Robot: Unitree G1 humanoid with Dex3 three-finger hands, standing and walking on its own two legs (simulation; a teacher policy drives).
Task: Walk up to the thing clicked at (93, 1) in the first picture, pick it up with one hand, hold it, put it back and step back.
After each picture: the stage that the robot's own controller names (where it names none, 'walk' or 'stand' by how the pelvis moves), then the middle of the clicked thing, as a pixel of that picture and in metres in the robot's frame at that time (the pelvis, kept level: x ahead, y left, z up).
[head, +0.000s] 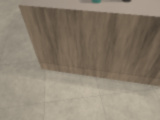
stand; out of the picture +1.04 -0.04 +0.01
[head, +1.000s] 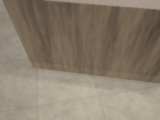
walk; out of the picture +0.94 +0.01 +0.07
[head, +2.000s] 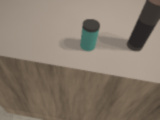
walk; (89, 35) +0.52 +0.04 +0.07
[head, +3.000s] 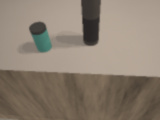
stand; (41, 37) +0.52 +0.23 +0.05
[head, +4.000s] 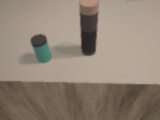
stand; (41, 49) +0.50 +0.23 +0.02
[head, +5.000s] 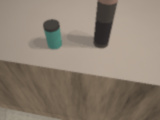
stand; (53, 35) +0.54 +0.18 +0.03
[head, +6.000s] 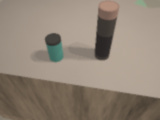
stand; (54, 48) +0.51 +0.17 +0.01
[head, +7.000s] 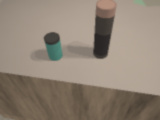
stand; (53, 47) +0.52 +0.17 +0.01
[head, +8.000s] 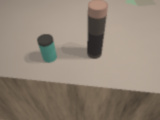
stand; (47, 48) +0.51 +0.20 +0.01
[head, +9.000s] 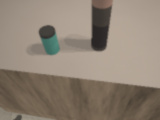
rise first; (49, 40) +0.52 +0.19 +0.02
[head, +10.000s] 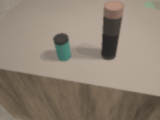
go down; (62, 47) +0.52 +0.17 +0.02
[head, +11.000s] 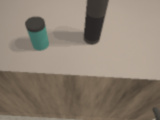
go down; (38, 34) +0.52 +0.16 +0.05
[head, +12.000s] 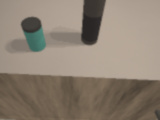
approach; (34, 35) +0.51 +0.17 +0.06
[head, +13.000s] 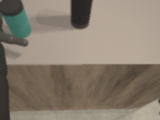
close in; (16, 19) +0.52 +0.18 +0.09
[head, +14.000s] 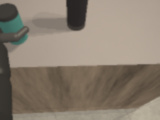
lift; (12, 25) +0.51 +0.19 +0.09
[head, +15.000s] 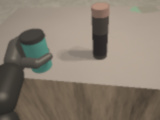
lift; (37, 51) +0.34 +0.16 +0.21
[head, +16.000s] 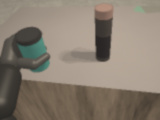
hold; (34, 50) +0.33 +0.17 +0.22
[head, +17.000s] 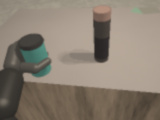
hold; (36, 56) +0.33 +0.17 +0.20
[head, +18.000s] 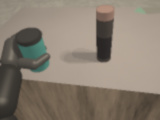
hold; (34, 50) +0.33 +0.17 +0.22
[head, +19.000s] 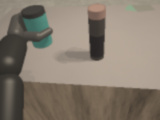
crouch; (38, 27) +0.41 +0.16 +0.25
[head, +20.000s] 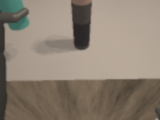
lower; (12, 8) +0.52 +0.19 +0.20
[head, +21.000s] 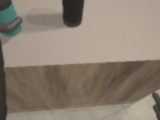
lower; (5, 15) +0.53 +0.19 +0.10
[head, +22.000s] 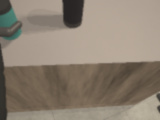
lower; (5, 19) +0.52 +0.19 +0.09
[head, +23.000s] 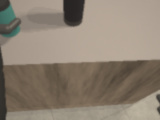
lower; (3, 16) +0.53 +0.19 +0.10
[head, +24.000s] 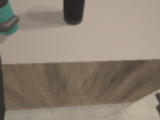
lower; (1, 14) +0.53 +0.20 +0.10
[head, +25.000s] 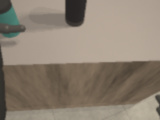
open; (5, 17) +0.53 +0.19 +0.09
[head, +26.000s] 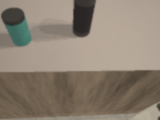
sink last; (18, 28) +0.51 +0.19 +0.08
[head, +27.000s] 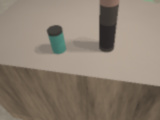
sink last; (57, 40) +0.55 +0.19 +0.07
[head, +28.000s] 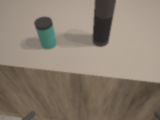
stand; (46, 33) +0.53 +0.19 +0.08
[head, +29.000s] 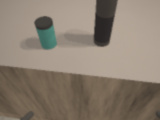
stand; (46, 33) +0.52 +0.19 +0.09
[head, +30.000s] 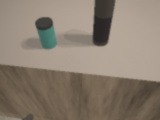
stand; (46, 33) +0.53 +0.18 +0.08
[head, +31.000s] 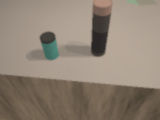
stand; (49, 46) +0.53 +0.19 +0.02
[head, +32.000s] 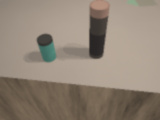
stand; (47, 48) +0.52 +0.20 +0.01
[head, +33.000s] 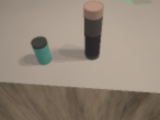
stand; (42, 51) +0.51 +0.21 +0.01
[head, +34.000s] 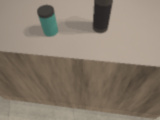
walk; (48, 21) +0.58 +0.18 +0.04
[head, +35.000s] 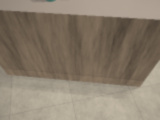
walk; out of the picture +0.87 +0.22 +0.04
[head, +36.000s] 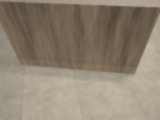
stand; out of the picture +1.18 +0.22 +0.03
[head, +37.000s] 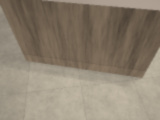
stand; out of the picture +1.12 +0.16 +0.02
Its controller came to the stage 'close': yes
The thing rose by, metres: 0.21
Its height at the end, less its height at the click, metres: +0.00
